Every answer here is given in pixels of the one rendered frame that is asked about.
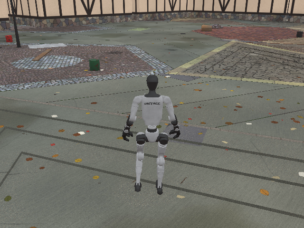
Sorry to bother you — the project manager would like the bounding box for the right robot forearm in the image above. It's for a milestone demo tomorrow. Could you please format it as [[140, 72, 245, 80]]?
[[171, 114, 180, 131]]

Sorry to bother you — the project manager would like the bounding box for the robot right hand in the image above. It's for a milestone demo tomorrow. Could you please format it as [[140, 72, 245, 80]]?
[[169, 129, 180, 139]]

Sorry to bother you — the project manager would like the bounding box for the robot right upper arm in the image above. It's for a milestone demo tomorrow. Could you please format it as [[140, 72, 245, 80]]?
[[162, 95, 176, 122]]

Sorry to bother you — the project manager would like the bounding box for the robot left hand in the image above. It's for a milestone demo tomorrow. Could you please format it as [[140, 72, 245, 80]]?
[[122, 131, 133, 141]]

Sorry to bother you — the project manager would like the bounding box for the robot left upper arm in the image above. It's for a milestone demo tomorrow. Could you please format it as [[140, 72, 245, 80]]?
[[129, 95, 143, 122]]

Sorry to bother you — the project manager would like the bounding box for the robot left shin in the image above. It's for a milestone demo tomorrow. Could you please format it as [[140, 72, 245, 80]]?
[[135, 152, 143, 185]]

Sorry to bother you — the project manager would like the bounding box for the left robot foot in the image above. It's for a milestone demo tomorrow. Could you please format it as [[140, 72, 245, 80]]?
[[134, 183, 142, 192]]

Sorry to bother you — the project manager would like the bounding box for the left robot forearm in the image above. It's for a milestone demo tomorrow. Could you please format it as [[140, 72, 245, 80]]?
[[123, 115, 133, 133]]

